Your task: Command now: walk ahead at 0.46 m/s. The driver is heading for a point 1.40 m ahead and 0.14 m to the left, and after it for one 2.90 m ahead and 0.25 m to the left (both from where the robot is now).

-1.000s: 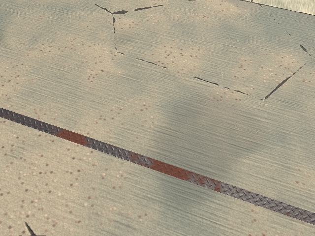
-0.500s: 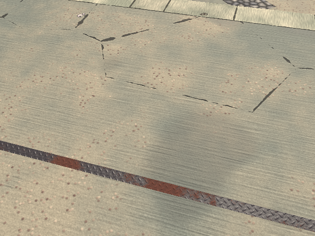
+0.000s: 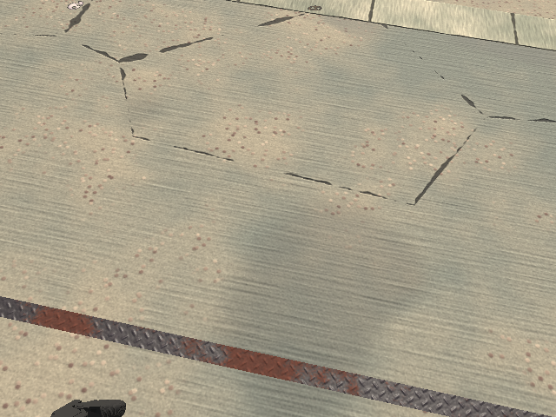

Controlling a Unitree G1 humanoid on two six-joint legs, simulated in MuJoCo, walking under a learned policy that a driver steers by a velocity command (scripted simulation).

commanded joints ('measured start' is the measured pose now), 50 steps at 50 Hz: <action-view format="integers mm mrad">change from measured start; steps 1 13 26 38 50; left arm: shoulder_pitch -186 135 259 204 -24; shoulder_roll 35 108 182 169 59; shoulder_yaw -3 28 38 14 -6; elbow -118 18 144 117 64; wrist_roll -7 18 -2 -25 14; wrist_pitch -27 -22 -27 -38 -8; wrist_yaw -20 3 21 17 18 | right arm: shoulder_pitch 39 -138 -426 -125 -126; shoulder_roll -188 -175 -89 -188 -194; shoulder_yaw -46 -45 -20 -63 -65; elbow -27 -122 -214 -159 -87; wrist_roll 8 21 7 -2 2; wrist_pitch -2 -40 -21 -15 -29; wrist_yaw -9 -3 19 23 5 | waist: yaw -7 133 173 14 48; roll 112 22 9 143 97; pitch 115 -64 52 -160 27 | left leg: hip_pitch -68 -742 -661 77 -210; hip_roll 259 147 143 367 214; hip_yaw -114 -115 -42 -501 -90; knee -65 1049 420 104 -75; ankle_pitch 315 -44 404 -17 301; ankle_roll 129 -18 -73 198 148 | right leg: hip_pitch -1 647 529 -100 34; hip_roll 36 -175 -98 17 -26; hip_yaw -29 367 68 75 10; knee -103 -430 -537 620 7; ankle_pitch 46 -204 -53 -480 51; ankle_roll -12 -267 -229 -60 4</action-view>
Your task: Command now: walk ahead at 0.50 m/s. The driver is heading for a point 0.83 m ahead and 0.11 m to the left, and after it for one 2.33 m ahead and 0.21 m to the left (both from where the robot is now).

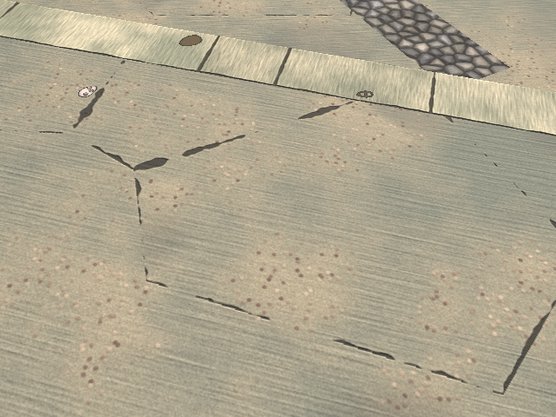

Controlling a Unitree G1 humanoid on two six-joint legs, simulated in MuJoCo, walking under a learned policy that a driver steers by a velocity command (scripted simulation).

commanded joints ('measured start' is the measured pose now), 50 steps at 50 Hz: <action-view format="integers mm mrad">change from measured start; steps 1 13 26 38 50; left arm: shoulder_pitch -95 297 69 114 -16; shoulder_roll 32 177 116 172 61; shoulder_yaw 0 60 47 63 21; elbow -74 -1 42 46 -50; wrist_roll -5 -3 17 -8 12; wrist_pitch -19 -28 -51 21 -30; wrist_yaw -11 -17 11 35 -1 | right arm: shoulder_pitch -9 99 -158 104 -77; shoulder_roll -176 -116 -56 -236 -148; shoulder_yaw -41 -12 -30 -122 -62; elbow -43 -14 -109 -135 -178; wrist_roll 9 27 22 25 3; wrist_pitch -10 -2 42 66 6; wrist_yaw -13 -19 -5 12 -23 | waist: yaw -3 184 83 -124 46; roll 101 -146 0 68 93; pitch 38 -360 38 -189 -25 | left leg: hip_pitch -52 -629 -581 106 -118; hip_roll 245 44 199 80 199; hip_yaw -112 -194 -114 -78 -238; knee -114 1050 601 311 -32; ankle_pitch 179 -417 202 29 331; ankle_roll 137 -33 -63 143 198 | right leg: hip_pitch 57 1050 556 504 65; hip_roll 27 -278 -97 -83 6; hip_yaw -32 633 -143 -288 -13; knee -155 -454 -674 178 53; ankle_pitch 134 -348 100 458 -41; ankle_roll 3 -311 -185 -52 44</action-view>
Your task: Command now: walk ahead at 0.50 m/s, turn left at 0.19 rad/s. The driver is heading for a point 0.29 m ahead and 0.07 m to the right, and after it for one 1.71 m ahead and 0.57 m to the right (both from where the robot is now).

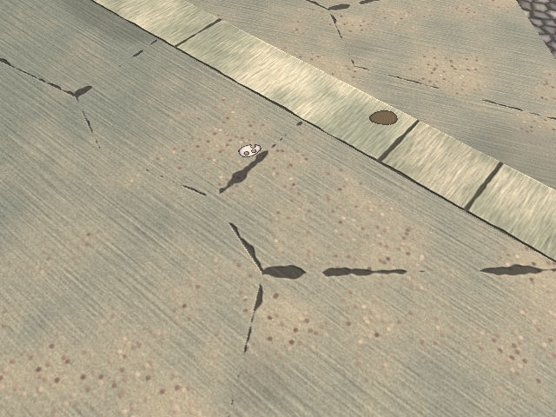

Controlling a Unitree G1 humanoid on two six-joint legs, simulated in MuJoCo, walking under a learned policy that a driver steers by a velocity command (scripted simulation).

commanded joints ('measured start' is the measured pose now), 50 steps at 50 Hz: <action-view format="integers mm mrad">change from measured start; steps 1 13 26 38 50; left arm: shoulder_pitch -7 167 46 115 38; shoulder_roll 42 173 170 154 72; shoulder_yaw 2 50 56 57 41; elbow -38 -23 -135 -185 -226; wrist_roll -3 -1 -16 -11 -30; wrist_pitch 4 -15 92 120 158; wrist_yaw -4 -48 22 27 3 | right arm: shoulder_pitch -25 -45 -58 -104 -153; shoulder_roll -152 -174 -113 -217 -200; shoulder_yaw -35 -29 -5 -48 -57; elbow -60 -8 -75 -115 -114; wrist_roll -2 -14 -20 -63 -14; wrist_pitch -22 14 47 22 61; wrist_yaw -17 -48 -64 -44 -54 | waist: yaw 7 114 20 55 -3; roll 87 73 -64 291 237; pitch -51 -187 -215 -154 -141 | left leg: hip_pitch -11 150 -288 47 84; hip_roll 228 212 111 541 404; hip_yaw -108 57 -41 -484 -32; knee -147 414 572 -22 23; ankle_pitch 295 681 -147 354 367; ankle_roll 139 -37 -193 169 107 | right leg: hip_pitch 39 408 319 12 155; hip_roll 1 121 -22 217 98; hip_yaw -42 -62 264 82 -86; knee -184 -488 -620 75 -104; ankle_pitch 224 422 295 -431 -192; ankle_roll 19 -147 -281 -20 53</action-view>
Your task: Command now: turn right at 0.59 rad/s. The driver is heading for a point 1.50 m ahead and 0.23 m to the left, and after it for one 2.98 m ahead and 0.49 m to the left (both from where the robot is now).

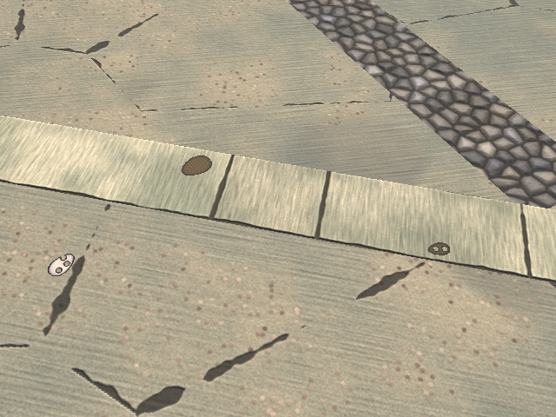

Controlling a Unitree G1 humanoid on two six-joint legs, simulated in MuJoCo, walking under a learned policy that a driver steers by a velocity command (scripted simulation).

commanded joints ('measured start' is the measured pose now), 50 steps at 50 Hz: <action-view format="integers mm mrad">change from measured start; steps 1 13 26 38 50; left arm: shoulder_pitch -48 -76 -101 -112 -97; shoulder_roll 65 36 109 96 75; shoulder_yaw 13 -20 23 35 20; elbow -106 -28 22 44 45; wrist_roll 2 54 31 30 14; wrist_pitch -13 -88 -45 -48 -82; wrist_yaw -13 -1 31 40 21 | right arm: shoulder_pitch -6 56 30 -2 15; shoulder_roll -212 -147 -118 -199 -209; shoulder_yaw -67 -40 -29 -42 -45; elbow -51 60 1 -58 -81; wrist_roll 11 23 33 27 20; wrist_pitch -6 18 36 -22 2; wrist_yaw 4 12 33 24 14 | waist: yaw -27 -9 24 21 -24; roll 237 -129 -93 129 181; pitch -134 -98 -92 -102 -116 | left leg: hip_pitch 160 -168 -147 168 132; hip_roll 237 12 8 159 106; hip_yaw -129 -136 -18 -351 -446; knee -93 535 344 -128 -137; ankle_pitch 418 -228 -242 416 -31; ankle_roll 217 -92 -56 234 238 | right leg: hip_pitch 37 304 403 -136 0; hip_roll -5 -224 -332 -14 2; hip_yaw -62 87 41 43 49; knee -137 -603 -589 233 -186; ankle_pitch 8 646 605 19 87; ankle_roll -19 -303 -353 -30 -1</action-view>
